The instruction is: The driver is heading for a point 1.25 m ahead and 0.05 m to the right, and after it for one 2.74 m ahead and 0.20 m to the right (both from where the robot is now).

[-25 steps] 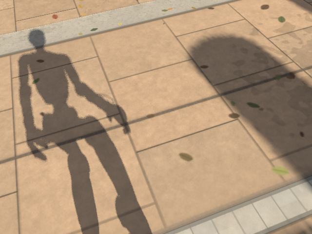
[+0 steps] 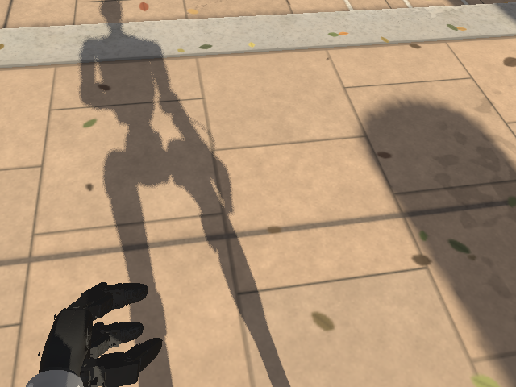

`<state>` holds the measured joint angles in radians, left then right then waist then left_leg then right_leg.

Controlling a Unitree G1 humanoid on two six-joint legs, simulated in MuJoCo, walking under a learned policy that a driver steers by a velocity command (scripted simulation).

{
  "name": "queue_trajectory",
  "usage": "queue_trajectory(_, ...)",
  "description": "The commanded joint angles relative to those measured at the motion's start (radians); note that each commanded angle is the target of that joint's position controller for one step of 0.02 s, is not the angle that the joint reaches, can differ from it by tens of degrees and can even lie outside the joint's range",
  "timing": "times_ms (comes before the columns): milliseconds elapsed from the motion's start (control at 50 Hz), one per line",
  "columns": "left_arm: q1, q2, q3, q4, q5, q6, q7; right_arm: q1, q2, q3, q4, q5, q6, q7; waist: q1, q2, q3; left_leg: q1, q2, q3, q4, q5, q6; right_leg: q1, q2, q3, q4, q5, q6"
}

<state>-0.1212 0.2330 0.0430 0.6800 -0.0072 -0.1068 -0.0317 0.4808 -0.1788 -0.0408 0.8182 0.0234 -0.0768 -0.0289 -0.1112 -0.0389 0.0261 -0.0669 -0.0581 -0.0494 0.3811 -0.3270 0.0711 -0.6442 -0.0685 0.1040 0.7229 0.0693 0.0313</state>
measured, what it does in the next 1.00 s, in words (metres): goes down: right foot 0.06 m lower, then left foot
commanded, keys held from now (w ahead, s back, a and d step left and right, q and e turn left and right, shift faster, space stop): w+q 0.08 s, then w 0.92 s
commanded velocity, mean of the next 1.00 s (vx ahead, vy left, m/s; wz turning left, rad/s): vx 0.50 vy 0.00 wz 0.18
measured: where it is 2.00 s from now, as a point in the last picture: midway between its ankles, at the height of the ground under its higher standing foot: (203, 214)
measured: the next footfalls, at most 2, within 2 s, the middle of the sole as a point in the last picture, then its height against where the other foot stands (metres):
right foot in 0.20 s outside the picture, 0.06 m lower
left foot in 0.72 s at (195, 363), level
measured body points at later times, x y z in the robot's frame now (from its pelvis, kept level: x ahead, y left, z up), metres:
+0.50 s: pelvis +0.30 -0.09 -0.06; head +0.33 -0.09 +0.39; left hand +0.25 +0.17 -0.19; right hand +0.53 -0.30 -0.15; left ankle +0.40 +0.10 -0.74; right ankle +0.28 -0.18 -0.80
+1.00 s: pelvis +0.56 +0.01 -0.05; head +0.57 +0.03 +0.40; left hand +0.66 +0.30 -0.17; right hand +0.65 -0.25 -0.17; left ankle +0.54 +0.09 -0.80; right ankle +0.69 -0.15 -0.73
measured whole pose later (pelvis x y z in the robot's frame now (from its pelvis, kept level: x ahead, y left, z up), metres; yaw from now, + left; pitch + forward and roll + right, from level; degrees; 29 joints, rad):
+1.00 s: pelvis +0.56 +0.01 -0.05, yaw +9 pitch +1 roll +1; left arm 0.14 0.31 0.06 0.83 0.00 -0.06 0.00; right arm 0.33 -0.25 -0.06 0.81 0.00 -0.09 0.02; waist -0.04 -0.05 0.02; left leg -0.14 -0.08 0.04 0.26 -0.14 0.08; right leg -0.67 -0.12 0.05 0.94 -0.14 0.02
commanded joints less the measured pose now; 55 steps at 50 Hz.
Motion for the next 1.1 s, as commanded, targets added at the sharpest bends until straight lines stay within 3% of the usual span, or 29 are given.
queue_trajectory(20, -0.157, 0.021, 0.007, -0.096, -0.003, -0.01, -0.019, 0.023, -0.164, -0.049, -0.046, 0.005, 0.004, -0.012, -0.015, 0.108, 0.044, -0.06, 0.173, -0.185, -0.06, 0.143, 0.129, 0.034, 0.064, -0.061, -0.206, 0.137, 0.01)
queue_trajectory(80, -0.138, 0.057, 0.023, -0.106, -0.014, -0.016, -0.04, 0.0, -0.183, -0.067, -0.056, 0.013, 0.011, -0.015, -0.01, 0.158, 0.042, -0.097, 0.191, -0.232, 0.03, 0.047, 0.114, 0.124, 0.051, -0.017, -0.237, 0.13, -0.007)
queue_trajectory(140, -0.088, 0.095, 0.036, -0.078, -0.029, -0.029, -0.046, -0.016, -0.183, -0.081, -0.058, 0.01, 0.029, -0.028, 0.004, 0.185, 0.047, -0.001, 0.212, -0.264, 0.136, 0.107, 0.094, 0.129, 0.011, -0.013, -0.275, 0.054, -0.018)
queue_trajectory(160, -0.015, 0.12, 0.049, -0.053, -0.027, -0.033, -0.042, -0.032, -0.193, -0.084, -0.063, 0.004, 0.033, -0.026, 0.04, 0.185, 0.021, 0.023, 0.204, -0.259, 0.22, 0.224, 0.081, 0.188, 0.008, -0.031, -0.292, 0.012, -0.032)
queue_trajectory(180, 0.132, 0.156, 0.07, -0.006, -0.017, -0.037, -0.035, -0.055, -0.201, -0.085, -0.072, -0.005, 0.033, -0.016, 0.114, 0.157, -0.061, 0.009, 0.161, -0.225, 0.388, 0.364, 0.054, 0.357, 0.031, -0.07, -0.305, 0.009, -0.049)
queue_trajectory(200, 0.336, 0.185, 0.081, 0.051, -0.006, -0.034, -0.031, -0.082, -0.175, -0.074, -0.084, -0.015, 0.026, -0.003, 0.21, 0.131, -0.171, -0.161, 0.113, -0.187, 0.638, 0.328, 0.014, 0.653, -0.006, -0.062, -0.218, 0.024, -0.062)
queue_trajectory(220, 0.479, 0.228, 0.071, 0.096, 0.019, -0.027, -0.03, 0.01, -0.011, -0.028, -0.079, -0.036, 0.009, 0.016, 0.189, -0.151, -0.295, -0.511, 0.019, -0.182, 1.056, -0.399, -0.024, 1.002, -0.149, 0.118, -0.019, 0.205, -0.096)
queue_trajectory(240, 0.546, 0.317, 0.098, 0.136, 0.017, -0.018, -0.042, 0.307, -0.008, -0.014, -0.057, 0.046, -0.003, 0.013, 0.092, -0.473, -0.455, -0.697, -0.049, -0.2, 1.288, -0.381, -0.057, 1.122, -0.367, 0.687, -0.264, -0.041, -0.296)
queue_trajectory(260, 0.506, 0.247, 0.091, 0.148, -0.012, -0.003, -0.047, 0.195, -0.098, -0.026, -0.067, 0.075, -0.002, -0.003, 0.128, -0.281, -0.361, -0.813, 0.018, -0.159, 1.316, -0.243, -0.059, 1.051, -0.373, 0.792, -0.444, -0.5, -0.332)
queue_trajectory(280, 0.378, 0.132, 0.056, 0.106, -0.007, -0.002, -0.033, -0.055, -0.198, -0.046, -0.11, 0.052, -0.004, -0.017, 0.163, -0.024, -0.158, -0.794, 0.069, -0.116, 1.221, -0.106, -0.044, 0.824, -0.302, 0.606, -0.51, -0.548, -0.271)
queue_trajectory(300, 0.272, 0.13, 0.044, 0.093, 0.014, -0.01, -0.023, -0.123, -0.207, -0.049, -0.129, 0.028, -0.001, -0.026, 0.122, 0.018, -0.111, -0.719, 0.109, -0.116, 1.171, -0.007, -0.041, 0.654, -0.301, 0.523, -0.498, -0.428, -0.273)
queue_trajectory(320, 0.246, 0.119, 0.039, 0.099, 0.025, -0.021, -0.02, -0.153, -0.203, -0.051, -0.141, 0.0, 0.005, -0.027, 0.104, -0.007, -0.09, -0.674, 0.149, -0.123, 1.098, 0.01, -0.04, 0.555, -0.267, 0.446, -0.477, -0.262, -0.283)
queue_trajectory(340, 0.253, 0.097, 0.034, 0.119, 0.024, -0.029, -0.013, -0.153, -0.208, -0.061, -0.136, -0.01, 0.006, -0.016, 0.082, -0.032, -0.075, -0.606, 0.186, -0.147, 0.964, 0.073, -0.025, 0.489, -0.192, 0.311, -0.472, -0.203, -0.247)
queue_trajectory(360, 0.276, 0.091, 0.032, 0.138, 0.023, -0.033, -0.007, -0.156, -0.177, -0.056, -0.136, -0.009, 0.004, -0.012, 0.079, -0.075, -0.071, -0.592, 0.187, -0.114, 0.913, 0.065, -0.021, 0.478, -0.155, 0.246, -0.486, -0.15, -0.236)
queue_trajectory(420, 0.377, 0.122, 0.036, 0.185, 0.004, -0.031, 0.014, -0.238, -0.114, -0.032, -0.171, -0.026, -0.001, 0.001, 0.099, -0.05, -0.043, -0.629, 0.195, -0.055, 0.676, 0.103, -0.059, 0.5, -0.153, 0.15, -0.521, 0.075, -0.263)
queue_trajectory(540, 0.473, 0.171, 0.037, 0.205, -0.02, 0.0, 0.026, -0.461, -0.087, -0.008, -0.223, -0.011, -0.011, 0.038, 0.18, -0.018, 0.006, -0.563, 0.139, 0.033, 0.266, 0.379, -0.062, 0.541, -0.114, 0.02, -0.562, 0.059, -0.218)
queue_trajectory(620, 0.545, 0.183, 0.035, 0.235, -0.019, 0.022, 0.031, -0.578, -0.103, -0.008, -0.269, -0.002, -0.015, 0.06, 0.206, -0.022, 0.045, -0.579, 0.114, 0.035, 0.162, 0.345, -0.037, 0.657, -0.165, 0.03, -0.527, 0.054, -0.209)
queue_trajectory(680, 0.527, 0.214, 0.045, 0.234, -0.018, 0.037, 0.035, -0.54, -0.145, -0.022, -0.27, -0.006, -0.02, 0.066, 0.153, -0.045, 0.002, -0.449, 0.073, 0.062, 0.113, 0.241, 0.005, 0.708, -0.176, 0.012, -0.417, 0.294, -0.185)
queue_trajectory(720, 0.492, 0.206, 0.038, 0.215, -0.01, 0.043, 0.037, -0.265, -0.225, -0.063, -0.191, -0.017, -0.018, 0.053, 0.014, -0.032, -0.171, -0.028, 0.068, 0.066, 0.097, 0.298, 0.072, 0.578, -0.102, -0.054, -0.107, 0.446, -0.143)
queue_trajectory(740, 0.481, 0.158, 0.018, 0.175, 0.02, 0.037, 0.04, -0.065, -0.308, -0.084, -0.153, -0.03, -0.011, 0.039, -0.045, 0.112, -0.329, 0.292, 0.284, -0.183, 0.14, 0.365, 0.143, 0.339, -0.021, -0.103, 0.233, 0.073, -0.107)
queue_trajectory(760, 0.599, 0.059, -0.01, 0.172, 0.003, 0.015, 0.03, -0.066, -0.333, -0.081, -0.137, -0.031, -0.011, 0.05, 0.035, 0.35, -0.432, 0.514, 0.469, -0.625, 0.006, 0.164, 0.288, -0.004, 0.122, -0.047, 0.507, -0.636, -0.069)
queue_trajectory(780, 0.521, 0.172, 0.017, 0.177, -0.018, 0.003, 0.025, -0.09, -0.238, -0.061, -0.143, -0.02, -0.008, 0.05, 0.002, 0.229, -0.334, 0.443, 0.43, -0.612, -0.053, 0.033, 0.249, -0.118, 0.064, 0.018, 0.583, -0.631, -0.075)
queue_trajectory(800, 0.43, 0.194, 0.025, 0.144, -0.032, -0.003, 0.022, -0.168, -0.209, -0.048, -0.149, -0.014, -0.008, 0.048, 0.02, 0.18, -0.187, 0.292, 0.389, -0.458, -0.083, 0.074, 0.21, -0.15, 0.019, -0.013, 0.561, -0.526, -0.079)
queue_trajectory(820, 0.394, 0.175, 0.024, 0.141, -0.025, -0.001, 0.025, -0.234, -0.193, -0.041, -0.155, -0.019, -0.01, 0.05, 0.058, 0.089, -0.116, 0.146, 0.343, -0.362, -0.115, 0.162, 0.192, -0.105, -0.021, -0.033, 0.512, -0.443, -0.069)
queue_trajectory(840, 0.39, 0.164, 0.027, 0.142, -0.008, 0.006, 0.028, -0.274, -0.177, -0.037, -0.157, -0.026, -0.013, 0.055, 0.089, 0.072, -0.073, 0.04, 0.311, -0.301, -0.149, 0.232, 0.183, -0.057, -0.045, -0.034, 0.456, -0.397, -0.058)
queue_trajectory(860, 0.415, 0.147, 0.026, 0.147, -0.004, 0.018, 0.027, -0.292, -0.168, -0.035, -0.153, -0.033, -0.02, 0.057, 0.121, 0.094, -0.069, -0.028, 0.289, -0.26, -0.183, 0.254, 0.178, 0.005, -0.064, -0.026, 0.426, -0.364, -0.05)
queue_trajectory(920, 0.405, 0.114, 0.022, 0.141, 0.002, 0.043, 0.033, -0.282, -0.181, -0.039, -0.122, -0.026, -0.038, 0.055, 0.142, 0.104, -0.048, -0.115, 0.271, -0.177, -0.244, 0.304, 0.193, 0.026, -0.073, -0.037, 0.346, -0.3, -0.022)
queue_trajectory(1000, 0.262, 0.108, 0.019, 0.095, 0.01, 0.04, 0.032, -0.217, -0.215, -0.045, -0.076, -0.023, -0.032, 0.034, 0.107, 0.083, -0.001, -0.096, 0.251, -0.103, -0.27, 0.324, 0.171, -0.043, -0.069, -0.039, 0.126, -0.084, -0.001)
queue_trajectory(1100, 0.101, 0.089, 0.005, 0.049, 0.001, 0.027, 0.013, -0.125, -0.247, -0.049, -0.019, -0.01, -0.023, 0.027, 0.046, 0.085, 0.026, -0.04, 0.246, -0.047, -0.249, 0.305, 0.138, 0.013, -0.024, -0.075, -0.109, 0.049, -0.009)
